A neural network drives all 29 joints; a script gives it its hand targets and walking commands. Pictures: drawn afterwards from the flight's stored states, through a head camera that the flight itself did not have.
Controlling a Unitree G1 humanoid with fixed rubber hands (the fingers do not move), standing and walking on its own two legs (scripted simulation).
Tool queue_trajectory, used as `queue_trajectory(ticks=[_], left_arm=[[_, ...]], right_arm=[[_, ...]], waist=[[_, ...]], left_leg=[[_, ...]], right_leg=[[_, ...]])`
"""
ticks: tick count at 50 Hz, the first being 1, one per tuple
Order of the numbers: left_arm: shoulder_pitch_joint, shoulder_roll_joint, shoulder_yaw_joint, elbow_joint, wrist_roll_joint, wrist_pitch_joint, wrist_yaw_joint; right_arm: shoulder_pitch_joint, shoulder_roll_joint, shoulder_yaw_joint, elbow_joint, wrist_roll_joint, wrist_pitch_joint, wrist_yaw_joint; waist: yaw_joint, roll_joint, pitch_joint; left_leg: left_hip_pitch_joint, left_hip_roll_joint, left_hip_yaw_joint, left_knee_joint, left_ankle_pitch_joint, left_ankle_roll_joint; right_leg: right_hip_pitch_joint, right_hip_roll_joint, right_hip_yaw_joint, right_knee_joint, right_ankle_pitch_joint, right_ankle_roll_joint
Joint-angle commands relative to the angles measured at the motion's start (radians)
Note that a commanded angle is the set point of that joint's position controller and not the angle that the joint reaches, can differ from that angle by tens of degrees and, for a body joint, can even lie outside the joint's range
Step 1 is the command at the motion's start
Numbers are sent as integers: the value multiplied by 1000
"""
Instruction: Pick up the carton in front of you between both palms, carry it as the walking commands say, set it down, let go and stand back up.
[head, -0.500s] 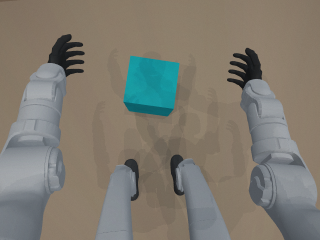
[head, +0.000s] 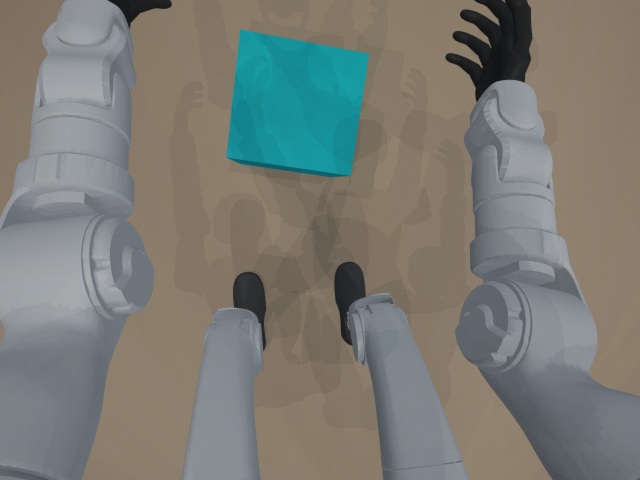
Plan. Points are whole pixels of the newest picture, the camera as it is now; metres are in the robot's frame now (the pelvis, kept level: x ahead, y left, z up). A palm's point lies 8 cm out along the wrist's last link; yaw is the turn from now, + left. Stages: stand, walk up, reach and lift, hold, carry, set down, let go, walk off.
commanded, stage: reach and lift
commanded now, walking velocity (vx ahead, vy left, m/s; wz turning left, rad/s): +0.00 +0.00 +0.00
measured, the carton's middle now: (294, 117) +0.52 -0.02 -0.53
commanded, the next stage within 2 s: none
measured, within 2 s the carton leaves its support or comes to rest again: leaves its support in 1.62 s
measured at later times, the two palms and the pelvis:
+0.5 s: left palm (177, 89) +0.55 +0.17 -0.37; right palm (417, 123) +0.48 -0.21 -0.37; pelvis -0.06 +0.00 -0.22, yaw -2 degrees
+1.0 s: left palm (198, 97) +0.55 +0.15 -0.45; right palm (394, 123) +0.49 -0.20 -0.45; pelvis -0.05 -0.01 -0.28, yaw -2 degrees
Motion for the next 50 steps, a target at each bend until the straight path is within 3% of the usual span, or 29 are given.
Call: queue_trajectory(ticks=[1, 3, 6, 9, 14, 20, 24, 27, 32, 38, 43, 50], left_arm=[[-175, 42, 19, -74, 19, -40, 12], [-159, 38, 12, -57, 9, -50, 25], [-156, 66, -7, -40, -15, -62, 48], [-205, 125, -58, -49, -70, -74, 74], [-369, 216, -208, -81, -222, -72, 105], [-554, 279, -338, -44, -344, -21, 113], [-624, 293, -364, 54, -357, 0, 100], [-643, 298, -364, 123, -353, -7, 89], [-677, 321, -372, 175, -356, -34, 82], [-773, 333, -430, 99, -414, -73, 99], [-701, 296, -446, 95, -435, -84, 111], [-579, 258, -406, 166, -394, -83, 106]], right_arm=[[-120, -74, -18, -60, -23, -50, 6], [-122, -69, -22, -28, -27, -57, 5], [-132, -73, -1, 3, -6, -64, -4], [-175, -108, 49, 6, 49, -68, -27], [-304, -212, 154, -10, 174, -58, -73], [-485, -294, 239, 35, 289, -3, -102], [-571, -304, 243, 135, 291, 16, -94], [-624, -310, 234, 204, 271, 5, -83], [-690, -329, 227, 271, 251, -26, -70], [-757, -358, 260, 243, 290, -68, -78], [-692, -345, 289, 252, 312, -83, -80], [-601, -281, 279, 292, 286, -78, -76]], waist=[[-21, 115, -979], [-16, 93, -937], [1, 68, -948], [10, 64, -1042], [-19, 108, -1228], [-37, 172, -1218], [-37, 153, -1046], [-32, 122, -913], [-26, 89, -792], [-35, 110, -869], [-33, 108, -921], [-9, 73, -797]], left_leg=[[633, -47, -28, 123, 631, -16], [453, -55, -13, 172, 517, -21], [303, -58, -3, 272, 473, -25], [239, -58, 13, 385, 439, -30], [268, -49, 28, 573, 394, -36], [288, -29, 45, 706, 161, -37], [172, -11, 39, 741, -21, -30], [93, -2, 25, 777, -82, -26], [28, 5, 4, 852, -60, -27], [93, 2, -3, 943, 73, -27], [132, -6, 9, 989, 192, -36], [-24, -13, 22, 972, 100, -36]], right_leg=[[213, 90, -57, 93, 442, 34], [202, 91, -50, 168, 412, 38], [179, 94, -42, 283, 420, 46], [201, 92, -40, 404, 435, 50], [177, 83, -63, 577, 406, 50], [64, 67, -99, 706, 164, 34], [1, 52, -99, 765, 15, 29], [-39, 44, -95, 814, -39, 28], [-52, 40, -81, 895, -22, 27], [-24, 41, -75, 975, 106, 20], [43, 57, -81, 1010, 226, 16], [35, 70, -66, 1000, 181, 19]])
